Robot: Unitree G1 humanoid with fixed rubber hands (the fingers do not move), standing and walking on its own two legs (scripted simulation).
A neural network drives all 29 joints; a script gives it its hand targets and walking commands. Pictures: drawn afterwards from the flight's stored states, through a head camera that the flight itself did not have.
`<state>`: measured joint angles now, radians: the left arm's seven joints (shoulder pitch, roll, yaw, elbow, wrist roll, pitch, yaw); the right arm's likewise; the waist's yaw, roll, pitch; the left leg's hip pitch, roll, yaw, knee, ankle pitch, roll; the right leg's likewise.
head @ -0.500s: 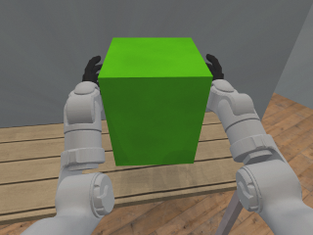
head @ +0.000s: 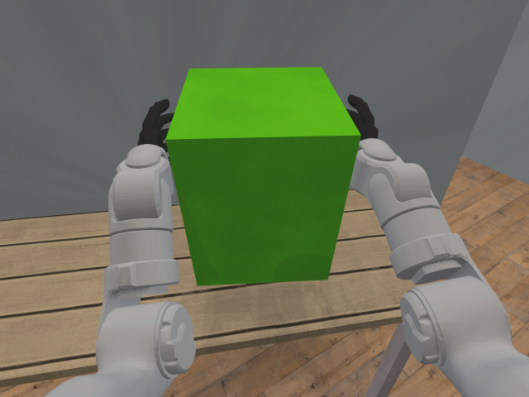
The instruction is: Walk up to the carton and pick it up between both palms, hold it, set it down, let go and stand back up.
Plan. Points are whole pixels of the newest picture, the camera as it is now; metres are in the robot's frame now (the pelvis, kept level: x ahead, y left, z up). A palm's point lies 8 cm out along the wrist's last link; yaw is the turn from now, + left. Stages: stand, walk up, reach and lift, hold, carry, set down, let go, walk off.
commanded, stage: hold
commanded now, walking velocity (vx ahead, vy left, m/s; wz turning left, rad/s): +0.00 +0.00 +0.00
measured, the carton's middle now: (259, 175) +0.38 +0.01 +0.22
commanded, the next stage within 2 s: none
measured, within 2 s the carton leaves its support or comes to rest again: neither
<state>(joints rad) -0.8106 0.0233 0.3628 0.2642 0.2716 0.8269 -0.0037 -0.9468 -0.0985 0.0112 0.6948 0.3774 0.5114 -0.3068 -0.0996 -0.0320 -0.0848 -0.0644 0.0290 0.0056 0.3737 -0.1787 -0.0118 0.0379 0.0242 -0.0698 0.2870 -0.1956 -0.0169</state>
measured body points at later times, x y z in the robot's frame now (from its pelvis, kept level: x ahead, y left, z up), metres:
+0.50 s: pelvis +0.00 +0.00 +0.00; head -0.09 +0.02 +0.44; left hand +0.38 +0.16 +0.27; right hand +0.38 -0.14 +0.27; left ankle +0.03 +0.12 -0.75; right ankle -0.01 -0.10 -0.75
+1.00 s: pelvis +0.00 +0.00 +0.00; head -0.09 +0.02 +0.44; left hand +0.38 +0.16 +0.27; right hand +0.38 -0.14 +0.27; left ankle +0.03 +0.12 -0.75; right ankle -0.01 -0.10 -0.75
